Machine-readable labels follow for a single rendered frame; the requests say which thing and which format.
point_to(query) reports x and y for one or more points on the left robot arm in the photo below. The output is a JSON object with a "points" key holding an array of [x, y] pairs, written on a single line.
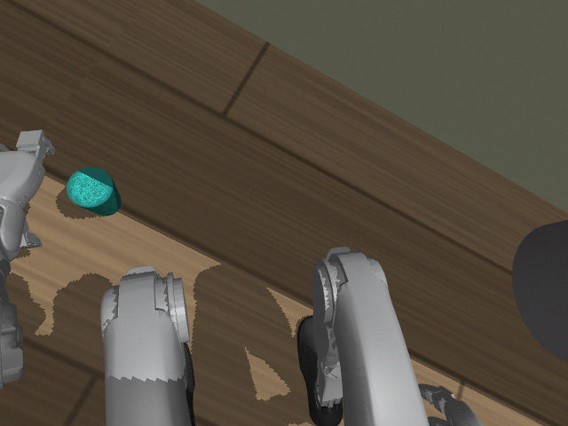
{"points": [[12, 220]]}

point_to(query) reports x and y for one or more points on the right robot hand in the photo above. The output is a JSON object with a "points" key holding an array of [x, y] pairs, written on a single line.
{"points": [[458, 413]]}

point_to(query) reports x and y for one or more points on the left robot hand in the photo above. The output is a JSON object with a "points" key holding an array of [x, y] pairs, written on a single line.
{"points": [[22, 173]]}

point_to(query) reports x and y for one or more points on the right robot foot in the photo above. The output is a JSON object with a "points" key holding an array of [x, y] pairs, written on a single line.
{"points": [[308, 360]]}

